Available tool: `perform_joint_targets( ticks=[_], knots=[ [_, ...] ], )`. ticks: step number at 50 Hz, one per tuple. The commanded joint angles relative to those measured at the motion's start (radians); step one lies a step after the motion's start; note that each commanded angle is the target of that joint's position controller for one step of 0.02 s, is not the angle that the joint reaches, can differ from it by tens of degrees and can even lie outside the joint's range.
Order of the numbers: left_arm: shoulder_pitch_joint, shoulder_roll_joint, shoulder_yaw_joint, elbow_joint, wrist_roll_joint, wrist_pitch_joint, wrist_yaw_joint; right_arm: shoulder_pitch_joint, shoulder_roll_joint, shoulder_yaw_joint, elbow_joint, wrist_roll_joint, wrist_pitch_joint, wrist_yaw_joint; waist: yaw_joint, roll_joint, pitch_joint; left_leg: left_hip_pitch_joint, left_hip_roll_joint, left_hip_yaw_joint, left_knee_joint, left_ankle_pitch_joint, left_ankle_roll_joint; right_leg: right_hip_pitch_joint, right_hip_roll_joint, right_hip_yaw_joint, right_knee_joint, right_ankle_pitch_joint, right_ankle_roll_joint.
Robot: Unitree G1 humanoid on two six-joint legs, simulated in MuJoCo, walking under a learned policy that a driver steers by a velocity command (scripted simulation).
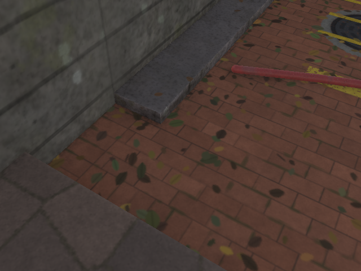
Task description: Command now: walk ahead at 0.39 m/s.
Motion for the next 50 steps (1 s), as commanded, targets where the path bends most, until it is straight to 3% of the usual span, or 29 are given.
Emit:
perform_joint_targets(
  ticks=[1, 2, 3, 5, 6, 9, 12, 13, 15, 16, 18, 19, 20, 21, 22, 23, 24, 30, 31, 33, 34, 35, 41, 42, 44, 45, 46, 47, 50],
  knots=[
    [-0.238, 0.097, 0.023, -0.144, 0.018, -0.033, 0.010, 0.299, -0.214, -0.055, 0.060, -0.001, -0.019, -0.016, -0.136, 0.153, 0.083, 0.423, 0.377, -0.543, -0.278, 0.413, 0.232, -0.661, 0.051, 0.042, 0.417, -0.145, -0.055],
    [-0.179, 0.024, 0.001, -0.126, 0.074, -0.103, -0.003, 0.326, -0.055, -0.007, 0.054, -0.079, -0.073, 0.012, -0.127, 0.180, -0.012, 0.436, 0.374, -0.515, -0.324, 0.216, 0.283, -0.643, 0.039, 0.196, 0.568, -0.058, -0.105],
    [-0.194, 0.045, 0.008, -0.121, 0.076, -0.126, -0.002, 0.260, 0.007, 0.017, 0.069, -0.092, -0.090, 0.022, -0.082, 0.158, 0.093, 0.389, 0.367, -0.469, -0.359, 0.193, 0.273, -0.737, 0.016, 0.179, 0.575, 0.003, -0.135],
    [-0.223, 0.017, -0.001, -0.131, 0.075, -0.122, -0.004, 0.166, 0.023, 0.039, 0.047, -0.068, -0.087, 0.014, -0.028, 0.073, 0.076, 0.317, 0.314, -0.333, -0.417, 0.180, 0.216, -0.724, -0.025, 0.114, 0.494, 0.100, -0.142],
    [-0.255, 0.095, 0.017, -0.142, -0.001, -0.073, -0.022, 0.140, -0.151, -0.019, 0.053, 0.025, -0.057, -0.008, -0.018, 0.051, 0.119, 0.278, 0.232, -0.243, -0.385, 0.509, 0.149, -0.661, -0.007, -0.016, 0.413, 0.147, -0.081],
    [-0.356, -0.023, -0.027, -0.203, 0.000, -0.040, -0.050, 0.178, -0.090, 0.005, 0.099, 0.027, -0.038, -0.021, -0.039, 0.135, 0.111, 0.096, 0.168, -0.092, -0.402, 0.645, 0.109, -0.436, 0.022, -0.097, 0.098, 0.270, -0.002],
    [-0.324, 0.023, -0.018, -0.202, -0.004, -0.027, -0.029, 0.195, -0.124, -0.005, 0.135, 0.022, -0.037, -0.029, -0.015, 0.188, 0.099, 0.045, 0.230, -0.098, -0.411, 0.681, 0.104, -0.223, 0.049, -0.101, -0.037, 0.330, -0.029],
    [-0.285, -0.052, -0.056, -0.179, 0.042, -0.034, -0.043, 0.184, -0.087, 0.026, 0.144, -0.125, -0.065, 0.035, 0.054, 0.104, 0.044, -0.010, 0.334, -0.166, -0.441, 0.670, 0.153, -0.147, -0.004, 0.082, -0.017, 0.468, -0.050],
    [-0.183, 0.101, -0.006, -0.140, 0.037, -0.044, -0.045, 0.017, -0.177, -0.019, 0.084, -0.071, -0.067, 0.061, 0.117, 0.056, -0.010, 0.132, 0.271, -0.069, -0.299, 0.752, 0.130, -0.117, 0.059, -0.017, -0.112, 0.404, -0.090],
    [-0.012, 0.153, 0.029, -0.066, 0.011, -0.046, -0.015, 0.083, -0.185, -0.036, 0.112, 0.040, -0.033, 0.009, 0.135, 0.121, -0.086, 0.162, 0.157, 0.015, -0.020, 0.863, 0.067, 0.038, 0.114, -0.122, -0.128, 0.225, -0.105],
    [0.197, 0.281, 0.061, -0.031, 0.014, -0.054, 0.008, 0.315, 0.024, 0.016, 0.109, 0.053, -0.022, -0.012, 0.118, -0.241, -0.356, -0.370, -0.074, 0.008, 0.730, -0.086, -0.015, 0.534, -0.343, 0.666, -0.302, 0.087, -0.312],
    [0.117, 0.225, 0.052, -0.029, -0.028, -0.048, 0.000, 0.234, -0.050, -0.003, 0.105, 0.019, -0.022, -0.015, 0.098, -0.152, -0.266, -0.502, -0.029, -0.116, 0.832, -0.105, 0.011, 0.440, -0.309, 0.776, -0.424, -0.021, -0.295],
    [0.000, 0.152, 0.035, -0.051, -0.024, -0.052, 0.002, 0.126, -0.093, -0.017, 0.073, 0.015, -0.025, -0.015, 0.068, -0.086, -0.097, -0.555, 0.038, -0.098, 0.819, -0.013, 0.025, 0.295, -0.293, 0.594, -0.420, 0.003, -0.263],
    [-0.001, -0.024, -0.034, -0.047, 0.057, -0.120, -0.010, 0.077, -0.068, 0.000, 0.057, -0.102, -0.060, 0.020, 0.086, -0.096, 0.009, -0.543, 0.050, -0.189, 0.846, 0.044, 0.061, 0.096, -0.222, 0.549, -0.471, -0.168, -0.267],
    [-0.028, -0.049, -0.040, -0.018, 0.057, -0.142, -0.006, 0.057, 0.000, 0.017, 0.042, -0.115, -0.070, 0.022, 0.041, -0.070, 0.028, -0.523, 0.097, -0.185, 0.758, 0.093, 0.079, 0.020, -0.193, 0.449, -0.484, -0.072, -0.247],
    [-0.075, -0.057, -0.044, -0.015, 0.052, -0.144, 0.002, 0.054, 0.042, 0.035, 0.028, -0.101, -0.069, 0.029, 0.003, -0.018, 0.028, -0.486, 0.119, -0.177, 0.722, 0.136, 0.079, -0.045, -0.194, 0.394, -0.515, 0.019, -0.240],
    [-0.079, 0.096, 0.009, -0.011, -0.017, -0.121, -0.004, 0.081, -0.081, -0.013, 0.044, 0.028, -0.029, 0.010, -0.047, -0.031, -0.017, -0.399, 0.122, -0.092, 0.624, 0.124, 0.039, -0.030, -0.186, 0.332, -0.498, 0.262, -0.198],
    [0.055, 0.059, 0.002, 0.041, -0.028, -0.113, 0.000, -0.154, -0.022, 0.004, -0.038, 0.001, 0.029, -0.002, -0.004, -0.029, 0.049, -0.464, 0.154, -0.026, 0.337, 0.335, -0.034, -0.036, -0.133, 0.143, -0.572, 0.494, -0.207],
    [0.106, -0.051, -0.035, 0.059, 0.107, -0.157, -0.023, -0.093, 0.073, 0.051, -0.016, -0.103, 0.010, 0.027, 0.014, -0.027, 0.029, -0.544, 0.176, -0.132, 0.300, 0.439, -0.023, 0.013, -0.179, 0.190, -0.575, 0.411, -0.272],
    [0.086, 0.013, -0.019, 0.050, 0.083, -0.169, -0.034, -0.154, -0.010, 0.027, -0.035, -0.082, -0.004, 0.029, 0.024, 0.011, 0.030, -0.596, 0.142, -0.112, 0.186, 0.513, -0.023, 0.075, -0.171, 0.171, -0.571, 0.417, -0.284],
    [0.057, 0.100, 0.010, 0.049, -0.073, -0.134, 0.000, -0.290, -0.066, -0.001, -0.079, 0.014, -0.001, 0.013, 0.022, 0.019, 0.044, -0.478, 0.125, 0.003, 0.121, 0.525, -0.029, 0.044, -0.117, 0.102, -0.578, 0.484, -0.199],
    [0.087, 0.092, -0.002, 0.053, -0.078, -0.121, 0.014, -0.348, -0.048, 0.010, -0.100, 0.025, 0.001, 0.008, 0.051, -0.006, 0.046, -0.417, 0.103, 0.031, 0.087, 0.533, -0.036, 0.012, -0.091, 0.078, -0.576, 0.501, -0.178],
    [0.094, 0.106, 0.015, 0.068, 0.006, -0.081, 0.041, -0.237, -0.080, -0.015, -0.053, -0.001, 0.009, 0.004, -0.003, -0.054, 0.047, -0.397, 0.111, -0.034, 0.138, 0.353, 0.014, 0.243, -0.191, 0.058, -0.400, 0.814, -0.176],
    [0.070, -0.002, -0.036, 0.074, 0.144, -0.131, -0.015, -0.094, -0.023, 0.004, -0.032, -0.080, -0.020, 0.016, -0.077, 0.009, -0.009, -0.273, 0.124, -0.113, 0.155, 0.242, 0.045, 0.172, -0.225, 0.101, -0.317, 0.858, -0.181],
    [0.124, 0.087, -0.003, 0.098, 0.093, -0.146, -0.060, 0.058, -0.134, -0.047, 0.019, -0.044, -0.049, 0.016, -0.096, 0.092, -0.114, 0.184, 0.046, 0.019, 0.005, 0.283, 0.111, -0.025, -0.039, 0.023, 0.020, 0.716, -0.171],
    [0.101, 0.085, 0.018, 0.034, -0.041, -0.110, 0.005, 0.206, -0.232, -0.074, 0.053, -0.036, -0.040, -0.004, -0.139, 0.172, -0.220, 0.396, 0.320, -0.317, -0.024, 0.386, 0.178, -0.255, 0.035, -0.049, 0.422, 0.375, -0.109],
    [0.192, 0.028, 0.007, 0.048, -0.052, -0.093, 0.017, 0.222, -0.204, -0.065, 0.052, 0.019, -0.025, -0.001, -0.094, 0.287, -0.313, 0.496, 0.436, -0.624, -0.137, 0.488, 0.279, -0.483, 0.141, 0.024, 0.656, -0.122, -0.083],
    [0.114, 0.067, 0.016, 0.044, -0.023, -0.079, 0.024, 0.150, -0.149, -0.053, 0.040, 0.039, -0.022, 0.003, -0.087, 0.141, -0.171, 0.364, 0.419, -0.528, -0.178, 0.487, 0.272, -0.558, 0.063, 0.089, 0.676, -0.073, -0.083],
    [0.040, 0.047, 0.028, 0.012, -0.001, -0.031, 0.010, -0.024, -0.070, -0.032, 0.026, 0.010, -0.033, -0.003, 0.006, 0.116, 0.013, -0.011, 0.356, -0.262, -0.311, 0.448, 0.194, -0.377, -0.045, 0.111, 0.459, 0.023, -0.048]
  ],
)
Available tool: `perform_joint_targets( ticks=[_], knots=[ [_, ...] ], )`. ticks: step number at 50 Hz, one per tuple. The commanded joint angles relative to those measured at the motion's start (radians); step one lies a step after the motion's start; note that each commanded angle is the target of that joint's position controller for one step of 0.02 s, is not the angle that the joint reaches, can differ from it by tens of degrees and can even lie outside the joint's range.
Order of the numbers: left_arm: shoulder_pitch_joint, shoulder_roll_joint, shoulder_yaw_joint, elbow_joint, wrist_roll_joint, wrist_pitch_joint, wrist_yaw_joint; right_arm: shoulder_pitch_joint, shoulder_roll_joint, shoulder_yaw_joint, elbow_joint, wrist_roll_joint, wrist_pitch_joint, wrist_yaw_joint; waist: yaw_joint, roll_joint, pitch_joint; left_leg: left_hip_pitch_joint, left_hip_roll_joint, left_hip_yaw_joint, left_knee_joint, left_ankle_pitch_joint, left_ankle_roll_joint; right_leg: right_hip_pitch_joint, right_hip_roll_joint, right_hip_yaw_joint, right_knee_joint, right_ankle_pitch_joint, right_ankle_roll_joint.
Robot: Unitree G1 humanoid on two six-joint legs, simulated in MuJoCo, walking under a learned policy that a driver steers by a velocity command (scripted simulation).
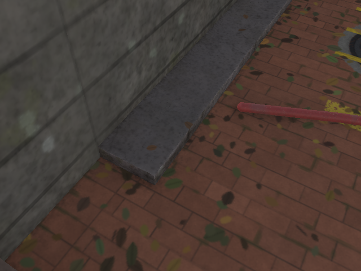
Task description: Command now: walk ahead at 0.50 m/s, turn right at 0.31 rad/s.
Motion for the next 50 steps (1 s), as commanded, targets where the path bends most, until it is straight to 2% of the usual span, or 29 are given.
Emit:
perform_joint_targets(
  ticks=[1, 2, 3, 5, 7, 9, 14, 15, 16, 18, 20, 22, 23, 24, 25, 27, 28, 29, 31, 33, 35, 37, 40, 42, 43, 44, 45, 48, 50],
  knots=[
    [0.042, 0.062, 0.022, -0.059, 0.024, 0.050, -0.008, 0.071, -0.106, -0.029, -0.007, -0.006, -0.011, -0.014, -0.007, 0.117, -0.007, 0.095, 0.322, -0.300, -0.352, 0.286, 0.187, -0.153, -0.085, 0.044, 0.006, 0.054, 0.025],
    [0.018, -0.120, -0.056, -0.095, 0.123, -0.015, -0.054, 0.089, 0.057, 0.025, -0.008, -0.100, -0.042, -0.021, -0.038, 0.008, 0.000, 0.087, 0.294, -0.243, -0.342, 0.071, 0.210, -0.222, -0.102, 0.133, 0.066, 0.200, -0.005],
    [0.090, -0.141, -0.064, -0.064, 0.115, -0.034, -0.078, 0.094, 0.051, 0.018, 0.013, -0.125, -0.043, -0.025, -0.017, 0.014, 0.024, 0.083, 0.292, -0.227, -0.334, 0.066, 0.196, -0.271, -0.114, 0.181, 0.014, 0.323, -0.032],
    [0.027, -0.045, -0.052, -0.085, 0.108, -0.047, -0.099, -0.016, 0.076, 0.050, -0.030, -0.120, -0.071, -0.046, -0.005, 0.036, 0.003, 0.068, 0.237, -0.125, -0.310, 0.052, 0.135, -0.304, -0.135, 0.190, -0.175, 0.540, -0.027],
    [-0.033, 0.006, -0.038, -0.115, 0.098, -0.031, -0.097, 0.127, 0.013, 0.048, 0.021, -0.095, -0.080, -0.054, -0.059, 0.051, -0.046, 0.018, 0.162, 0.013, -0.188, -0.043, 0.141, -0.224, -0.108, 0.088, -0.342, 0.802, 0.018],
    [-0.086, -0.005, -0.044, -0.139, 0.099, -0.014, -0.088, 0.277, 0.027, 0.064, 0.074, -0.109, -0.070, -0.040, -0.090, 0.047, 0.022, 0.017, 0.210, -0.026, -0.141, -0.032, 0.172, -0.264, -0.126, 0.061, -0.405, 0.877, 0.031],
    [-0.241, 0.014, -0.044, -0.220, 0.091, 0.008, -0.059, 0.339, 0.012, 0.088, 0.087, -0.059, -0.087, -0.049, -0.096, 0.037, 0.101, 0.087, 0.285, -0.082, 0.014, 0.021, 0.114, -0.300, -0.150, 0.027, -0.596, 0.857, 0.034],
    [-0.358, 0.040, -0.015, -0.256, -0.099, 0.027, -0.069, 0.234, -0.164, 0.009, 0.075, 0.094, -0.049, -0.091, -0.130, 0.108, 0.169, 0.048, 0.284, -0.059, 0.163, 0.189, 0.095, -0.363, -0.067, 0.060, -0.570, 0.801, 0.047],
    [-0.405, 0.035, -0.019, -0.277, -0.104, 0.037, -0.085, 0.298, -0.138, 0.012, 0.068, 0.093, -0.023, -0.115, -0.161, 0.047, 0.123, 0.174, 0.298, -0.050, 0.244, 0.240, 0.081, -0.439, -0.064, 0.031, -0.606, 0.782, 0.063],
    [-0.445, -0.016, -0.022, -0.280, -0.074, 0.063, -0.118, 0.363, -0.075, 0.003, 0.068, 0.065, 0.009, -0.140, -0.194, 0.040, 0.077, 0.209, 0.315, -0.050, 0.368, 0.187, 0.055, -0.401, -0.088, 0.003, -0.681, 0.774, 0.072],
    [-0.313, -0.026, -0.017, -0.217, -0.060, 0.075, -0.122, 0.331, -0.058, -0.007, 0.055, 0.065, 0.024, -0.129, -0.139, 0.032, 0.007, 0.064, 0.287, 0.024, 0.534, 0.170, 0.015, -0.101, -0.057, -0.051, -0.745, 0.833, 0.056],
    [0.078, 0.096, 0.050, -0.084, -0.041, 0.072, -0.075, 0.230, -0.067, -0.009, 0.045, 0.065, 0.001, -0.086, 0.106, -0.018, -0.162, -0.190, 0.204, 0.101, 0.954, 0.159, -0.040, 0.458, -0.006, -0.103, -0.815, 1.086, -0.036],
    [0.139, 0.235, 0.071, -0.048, -0.003, 0.061, -0.048, 0.271, -0.014, -0.006, 0.017, 0.049, -0.016, -0.068, 0.089, -0.293, -0.191, -0.546, 0.048, 0.133, 1.483, -0.705, -0.136, 0.807, -0.164, 0.033, -0.606, 1.742, -0.152],
    [0.147, 0.276, 0.062, -0.083, 0.015, 0.042, -0.034, 0.291, -0.032, 0.026, -0.066, 0.074, -0.035, -0.047, 0.105, -0.297, -0.490, -0.751, 0.046, -0.080, 1.704, -0.747, -0.176, 1.076, -0.383, 0.300, -0.411, 1.897, -0.376],
    [0.064, 0.220, 0.049, -0.169, 0.020, 0.047, -0.009, 0.192, -0.083, 0.022, -0.121, 0.063, -0.044, -0.045, 0.149, -0.162, -0.619, -0.792, 0.097, -0.177, 1.698, -0.662, -0.169, 1.043, -0.437, 0.375, -0.492, 1.653, -0.428],
    [-0.106, 0.212, 0.030, -0.208, -0.003, 0.075, 0.013, 0.169, -0.046, 0.039, -0.174, 0.052, -0.020, -0.070, 0.013, 0.099, -0.533, -0.785, 0.136, -0.193, 1.505, -0.417, -0.160, 0.695, -0.458, 0.495, -0.679, 0.843, -0.383],
    [-0.173, 0.175, 0.016, -0.236, 0.007, 0.075, 0.020, 0.153, -0.057, 0.027, -0.156, 0.044, 0.008, -0.094, -0.014, 0.156, -0.437, -0.702, 0.133, -0.202, 1.450, -0.304, -0.163, 0.437, -0.487, 0.530, -0.741, 0.724, -0.364],
    [-0.214, 0.169, 0.009, -0.242, 0.009, 0.062, 0.008, 0.172, -0.117, -0.001, -0.146, 0.046, 0.040, -0.108, -0.059, 0.142, -0.314, -0.574, 0.138, -0.200, 1.253, -0.198, -0.145, 0.176, -0.423, 0.485, -0.796, 0.596, -0.323],
    [-0.256, 0.191, 0.014, -0.250, 0.005, 0.044, 0.009, 0.127, -0.106, -0.015, -0.165, 0.013, 0.058, -0.128, -0.082, 0.030, -0.111, -0.426, 0.085, -0.167, 0.957, -0.054, -0.158, -0.137, -0.224, 0.287, -0.815, 0.589, -0.261],
    [-0.245, 0.179, 0.021, -0.257, 0.002, 0.055, 0.043, 0.042, -0.067, -0.012, -0.202, -0.008, 0.042, -0.126, -0.063, -0.013, -0.153, -0.314, 0.044, -0.143, 0.571, 0.086, -0.176, -0.112, -0.105, 0.195, -0.761, 0.664, -0.202],
    [-0.243, 0.176, 0.028, -0.272, -0.010, 0.078, 0.066, -0.010, -0.010, 0.002, -0.232, 0.007, 0.041, -0.109, -0.048, -0.076, -0.239, -0.254, 0.025, -0.169, 0.402, 0.108, -0.198, -0.022, -0.126, 0.252, -0.752, 0.560, -0.198],
    [-0.242, 0.174, 0.036, -0.296, -0.016, 0.095, 0.069, -0.056, -0.040, -0.010, -0.258, 0.029, 0.055, -0.088, -0.031, -0.124, -0.224, -0.211, 0.011, -0.183, 0.283, 0.070, -0.188, -0.034, -0.139, 0.331, -0.785, 0.261, -0.178],
    [-0.200, 0.164, 0.042, -0.314, -0.013, 0.106, 0.062, -0.066, -0.079, -0.032, -0.268, 0.023, 0.061, -0.072, -0.016, -0.175, -0.155, -0.120, -0.020, -0.168, 0.122, -0.010, -0.151, -0.063, -0.129, 0.432, -0.798, 0.062, -0.137],
    [-0.171, 0.129, 0.035, -0.322, -0.019, 0.109, 0.061, -0.001, -0.092, -0.048, -0.254, 0.018, 0.052, -0.061, -0.047, -0.154, -0.135, 0.066, 0.006, -0.146, -0.076, 0.034, -0.111, -0.133, -0.073, 0.434, -0.732, -0.021, -0.076],
    [-0.135, 0.071, 0.022, -0.322, -0.013, 0.108, 0.061, 0.092, -0.139, -0.064, -0.243, 0.003, 0.048, -0.059, -0.070, -0.065, -0.182, 0.265, 0.167, -0.263, -0.127, 0.038, -0.057, -0.272, -0.017, 0.369, -0.549, -0.101, -0.015],
    [-0.128, 0.020, 0.014, -0.376, -0.024, 0.093, 0.057, 0.121, -0.246, -0.094, -0.238, -0.027, 0.055, -0.055, -0.036, 0.289, -0.191, 0.336, 0.423, -0.587, -0.222, 0.117, 0.112, -0.485, 0.156, 0.147, -0.247, -0.220, 0.058],
    [-0.204, 0.115, 0.043, -0.398, -0.010, 0.065, 0.052, 0.105, -0.207, -0.086, -0.256, -0.041, 0.043, -0.051, -0.061, 0.292, -0.177, 0.281, 0.464, -0.723, -0.267, 0.088, 0.206, -0.573, 0.114, 0.190, -0.034, -0.204, 0.101],
    [-0.127, 0.175, 0.078, -0.347, -0.010, 0.088, 0.049, -0.077, -0.123, -0.063, -0.286, 0.009, 0.043, -0.052, 0.018, 0.211, -0.104, 0.139, 0.286, -0.427, -0.286, -0.155, 0.078, -0.544, 0.054, 0.122, 0.153, 0.065, 0.121],
    [-0.098, 0.131, 0.068, -0.348, -0.014, 0.094, 0.028, -0.064, -0.119, -0.059, -0.273, 0.013, 0.040, -0.056, 0.025, 0.194, -0.091, 0.048, 0.246, -0.330, -0.328, -0.203, 0.069, -0.475, 0.038, 0.057, 0.224, 0.187, 0.136]
  ],
)
Over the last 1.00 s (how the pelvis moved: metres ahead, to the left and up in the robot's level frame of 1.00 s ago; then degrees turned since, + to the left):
0.49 0.00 0.00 -2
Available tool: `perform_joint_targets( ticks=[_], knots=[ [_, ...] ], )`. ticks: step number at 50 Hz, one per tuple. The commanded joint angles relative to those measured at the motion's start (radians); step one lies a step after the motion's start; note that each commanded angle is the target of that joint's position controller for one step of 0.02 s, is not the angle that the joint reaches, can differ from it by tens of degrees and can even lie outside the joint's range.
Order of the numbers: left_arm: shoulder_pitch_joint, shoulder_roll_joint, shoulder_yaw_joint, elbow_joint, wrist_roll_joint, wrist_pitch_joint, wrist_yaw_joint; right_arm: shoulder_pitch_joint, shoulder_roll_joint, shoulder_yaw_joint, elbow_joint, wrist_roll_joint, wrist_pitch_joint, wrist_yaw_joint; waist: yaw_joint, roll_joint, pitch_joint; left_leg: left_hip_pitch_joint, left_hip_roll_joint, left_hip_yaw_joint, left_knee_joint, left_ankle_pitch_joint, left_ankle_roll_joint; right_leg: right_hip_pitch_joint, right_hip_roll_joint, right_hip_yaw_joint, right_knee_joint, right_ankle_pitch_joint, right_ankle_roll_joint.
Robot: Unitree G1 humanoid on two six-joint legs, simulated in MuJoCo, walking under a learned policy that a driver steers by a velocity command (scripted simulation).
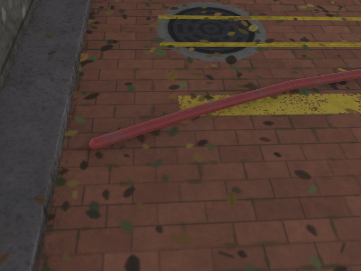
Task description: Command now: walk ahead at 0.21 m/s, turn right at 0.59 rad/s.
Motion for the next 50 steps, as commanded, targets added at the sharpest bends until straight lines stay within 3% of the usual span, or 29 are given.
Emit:
perform_joint_targets(
  ticks=[1, 4, 7, 11, 14, 15, 16, 17, 18, 19, 20, 21, 22, 23, 26, 29, 33, 35, 37, 38, 39, 40, 41, 42, 43, 44, 45, 48, 50],
  knots=[
    [0.017, 0.065, 0.025, -0.074, -0.007, -0.009, -0.020, -0.064, -0.134, -0.035, -0.072, 0.008, -0.022, -0.004, 0.025, 0.204, 0.005, 0.074, 0.200, -0.209, -0.312, -0.234, 0.125, -0.125, -0.066, -0.047, 0.141, 0.142, 0.024],
    [-0.064, 0.039, 0.013, -0.105, -0.010, -0.021, -0.028, 0.023, -0.150, -0.042, -0.040, 0.009, -0.036, -0.011, -0.025, 0.189, 0.026, 0.146, 0.232, -0.177, -0.335, -0.242, 0.141, -0.159, -0.099, -0.047, -0.018, 0.196, 0.026],
    [-0.100, 0.023, 0.006, -0.116, -0.009, -0.036, -0.043, 0.050, -0.190, -0.058, -0.026, 0.012, -0.056, -0.011, -0.042, 0.193, 0.016, 0.187, 0.277, -0.133, -0.344, -0.186, 0.144, -0.096, -0.128, -0.052, -0.203, 0.199, 0.017],
    [-0.111, 0.003, -0.007, -0.104, -0.016, -0.051, -0.064, 0.069, -0.217, -0.069, -0.003, 0.028, -0.063, 0.009, -0.050, 0.199, 0.030, 0.106, 0.287, -0.066, -0.338, -0.173, 0.145, 0.113, -0.129, -0.124, -0.404, 0.059, -0.027],
    [-0.062, 0.007, -0.008, -0.082, -0.022, -0.059, -0.070, 0.065, -0.231, -0.070, 0.015, 0.050, -0.051, 0.027, -0.020, 0.174, 0.052, 0.062, 0.293, -0.048, -0.268, -0.206, 0.146, 0.281, -0.103, -0.185, -0.614, 0.010, -0.081],
    [0.005, 0.012, -0.002, -0.049, -0.023, -0.061, -0.069, 0.071, -0.215, -0.064, 0.022, 0.052, -0.044, 0.030, 0.008, 0.144, 0.040, 0.011, 0.275, -0.025, -0.198, -0.195, 0.135, 0.412, -0.066, -0.220, -0.697, 0.050, -0.098],
    [0.118, 0.054, 0.021, -0.011, -0.030, -0.062, -0.060, 0.085, -0.171, -0.046, 0.031, 0.037, -0.045, 0.034, 0.056, 0.089, -0.015, -0.076, 0.234, 0.036, -0.038, -0.098, 0.100, 0.618, -0.052, -0.193, -0.718, 0.059, -0.120],
    [0.248, 0.153, 0.049, 0.006, -0.016, -0.069, -0.047, 0.040, -0.091, -0.017, -0.007, -0.002, -0.058, 0.041, 0.105, -0.157, -0.066, -0.302, 0.130, 0.161, 0.403, -0.160, 0.009, 0.815, -0.280, 0.153, -0.795, 0.111, -0.185],
    [0.304, 0.261, 0.065, 0.001, -0.014, -0.083, -0.051, 0.010, -0.080, -0.012, -0.074, 0.012, -0.092, 0.038, 0.104, -0.335, -0.111, -0.640, -0.018, 0.057, 0.691, -0.337, -0.024, 0.943, -0.463, 0.592, -0.914, 0.030, -0.382],
    [0.325, 0.187, 0.045, 0.015, -0.005, -0.101, -0.056, -0.039, -0.161, -0.029, -0.070, 0.041, -0.115, 0.036, 0.139, -0.165, -0.090, -0.735, 0.027, -0.052, 0.810, -0.291, -0.005, 0.938, -0.476, 0.575, -0.934, -0.001, -0.413],
    [0.269, 0.139, 0.024, 0.013, -0.004, -0.109, -0.055, -0.060, -0.177, -0.034, -0.075, 0.047, -0.120, 0.036, 0.098, -0.128, -0.035, -0.763, 0.057, -0.065, 0.809, -0.188, 0.022, 0.881, -0.440, 0.465, -0.915, 0.048, -0.370],
    [0.185, 0.093, 0.006, 0.002, -0.004, -0.108, -0.054, -0.041, -0.162, -0.030, -0.048, 0.030, -0.112, 0.034, 0.054, -0.063, -0.005, -0.719, 0.097, -0.063, 0.768, -0.090, 0.025, 0.796, -0.399, 0.340, -0.911, 0.123, -0.326],
    [0.103, 0.057, -0.007, -0.010, -0.004, -0.106, -0.052, -0.022, -0.159, -0.028, -0.035, 0.016, -0.100, 0.036, 0.017, -0.064, 0.012, -0.644, 0.119, -0.074, 0.693, -0.013, 0.020, 0.701, -0.366, 0.245, -0.930, 0.228, -0.293],
    [0.069, 0.040, -0.014, -0.010, 0.004, -0.106, -0.048, 0.008, -0.147, -0.028, -0.021, 0.022, -0.089, 0.045, -0.012, -0.081, 0.020, -0.571, 0.125, -0.076, 0.668, 0.046, 0.014, 0.631, -0.338, 0.172, -0.954, 0.306, -0.266],
    [0.092, 0.057, -0.008, 0.030, 0.015, -0.125, -0.035, -0.001, -0.114, -0.017, -0.011, 0.025, -0.067, 0.052, -0.011, -0.021, 0.040, -0.525, 0.085, -0.087, 0.584, 0.180, -0.007, 0.587, -0.313, 0.019, -0.995, 0.487, -0.237],
    [0.102, 0.065, -0.009, 0.065, 0.008, -0.133, -0.018, -0.110, -0.075, 0.001, -0.051, 0.033, -0.069, 0.051, 0.018, -0.018, 0.072, -0.450, 0.026, -0.071, 0.311, 0.343, 0.001, 0.566, -0.276, -0.114, -1.010, 0.519, -0.186],
    [0.162, 0.078, -0.011, 0.126, -0.008, -0.131, -0.003, -0.241, -0.039, 0.021, -0.102, 0.020, -0.080, 0.079, 0.058, -0.012, 0.105, -0.316, -0.011, 0.024, 0.073, 0.407, 0.028, 0.580, -0.283, -0.161, -0.971, 0.687, -0.161],
    [0.175, 0.099, -0.007, 0.147, -0.014, -0.120, -0.002, -0.232, -0.055, 0.016, -0.113, 0.016, -0.088, 0.095, 0.040, -0.041, 0.078, -0.257, -0.045, 0.047, 0.027, 0.336, 0.063, 0.645, -0.297, -0.152, -0.892, 0.861, -0.154],
    [0.152, 0.131, 0.002, 0.147, -0.019, -0.110, 0.000, -0.094, -0.114, -0.007, -0.078, 0.008, -0.091, 0.095, -0.033, -0.072, -0.011, -0.110, -0.097, 0.064, 0.008, 0.252, 0.102, 0.720, -0.292, -0.140, -0.736, 1.095, -0.139],
    [0.121, 0.135, 0.002, 0.145, -0.021, -0.106, -0.002, 0.035, -0.144, -0.022, -0.045, 0.007, -0.093, 0.088, -0.111, -0.058, -0.068, 0.065, -0.104, 0.056, -0.064, 0.355, 0.133, 0.690, -0.263, -0.163, -0.572, 1.106, -0.115],
    [0.130, 0.099, -0.010, 0.125, 0.000, -0.114, -0.005, 0.142, -0.212, -0.036, -0.024, -0.003, -0.089, 0.072, -0.145, 0.032, -0.187, 0.371, 0.033, -0.083, -0.007, 0.778, 0.188, 0.499, -0.206, -0.183, -0.309, 0.805, -0.072],
    [0.350, -0.041, -0.059, 0.149, 0.024, -0.123, -0.035, 0.135, -0.263, -0.025, -0.015, -0.019, -0.087, 0.070, -0.021, 0.296, -0.392, 0.760, 0.390, -0.505, 0.058, 1.125, 0.439, 0.146, -0.040, -0.118, 0.144, -0.293, 0.000],
    [0.336, 0.083, -0.035, 0.205, -0.003, -0.129, -0.052, 0.212, -0.185, -0.019, -0.013, 0.000, -0.069, 0.067, -0.120, 0.162, -0.559, 0.794, 0.371, -0.603, -0.008, 0.907, 0.454, 0.131, -0.034, 0.075, 0.224, -0.359, -0.008],
    [0.193, 0.119, -0.021, 0.150, -0.034, -0.120, -0.053, 0.098, -0.178, -0.013, -0.027, 0.008, -0.058, 0.066, -0.105, 0.136, -0.398, 0.662, 0.323, -0.474, -0.064, 0.758, 0.392, 0.061, -0.093, 0.043, 0.191, -0.290, -0.010],
    [0.095, 0.094, -0.029, 0.116, -0.026, -0.106, -0.039, -0.003, -0.136, -0.003, -0.034, 0.020, -0.051, 0.061, -0.075, 0.050, -0.240, 0.472, 0.270, -0.385, -0.114, 0.634, 0.336, 0.040, -0.134, -0.007, 0.097, -0.212, -0.005],
    [0.064, 0.076, -0.030, 0.115, -0.014, -0.086, -0.025, -0.065, -0.101, 0.011, -0.037, 0.017, -0.047, 0.058, -0.041, 0.028, -0.139, 0.295, 0.239, -0.331, -0.159, 0.561, 0.309, 0.078, -0.161, -0.018, 0.014, -0.175, 0.002],
    [0.089, 0.062, -0.030, 0.119, -0.009, -0.065, -0.017, -0.101, -0.102, 0.010, -0.036, 0.004, -0.045, 0.057, 0.004, 0.059, -0.091, 0.146, 0.201, -0.283, -0.203, 0.493, 0.284, 0.175, -0.179, -0.029, -0.090, -0.146, 0.004],
    [0.163, -0.012, -0.047, 0.148, 0.010, -0.041, 0.002, -0.156, -0.103, 0.009, -0.024, -0.019, -0.048, 0.054, 0.052, 0.134, -0.087, -0.050, 0.162, -0.174, -0.248, 0.520, 0.277, 0.378, -0.161, -0.074, -0.319, -0.118, 0.020],
    [0.150, 0.002, -0.046, 0.150, 0.012, -0.041, 0.004, -0.149, -0.110, 0.008, -0.008, -0.011, -0.042, 0.042, 0.042, 0.142, -0.132, -0.041, 0.167, -0.169, -0.260, 0.384, 0.264, 0.435, -0.166, -0.074, -0.419, 0.024, 0.014]
  ],
)
Over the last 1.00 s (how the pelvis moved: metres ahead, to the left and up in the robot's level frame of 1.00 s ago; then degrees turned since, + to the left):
0.34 -0.03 -0.17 -35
